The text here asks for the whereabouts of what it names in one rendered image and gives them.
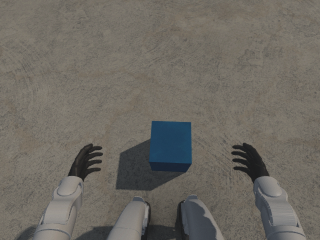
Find robot right hand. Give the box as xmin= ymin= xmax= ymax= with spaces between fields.
xmin=231 ymin=143 xmax=270 ymax=183

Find right robot forearm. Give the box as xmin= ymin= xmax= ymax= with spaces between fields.
xmin=253 ymin=176 xmax=307 ymax=240

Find carton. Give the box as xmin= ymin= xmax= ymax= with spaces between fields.
xmin=149 ymin=121 xmax=192 ymax=172

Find robot right shin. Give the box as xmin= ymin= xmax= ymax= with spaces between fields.
xmin=183 ymin=194 xmax=198 ymax=234

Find robot left hand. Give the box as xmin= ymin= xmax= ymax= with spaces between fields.
xmin=68 ymin=143 xmax=103 ymax=182

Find left robot forearm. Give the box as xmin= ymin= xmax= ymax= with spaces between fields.
xmin=32 ymin=176 xmax=84 ymax=240

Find robot right thigh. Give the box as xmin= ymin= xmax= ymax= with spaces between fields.
xmin=181 ymin=199 xmax=225 ymax=240

